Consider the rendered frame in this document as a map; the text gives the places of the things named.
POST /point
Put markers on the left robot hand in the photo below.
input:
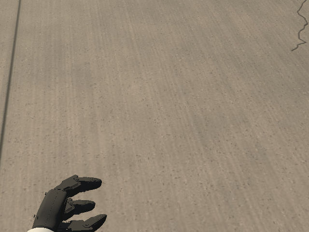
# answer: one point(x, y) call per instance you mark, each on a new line
point(58, 206)

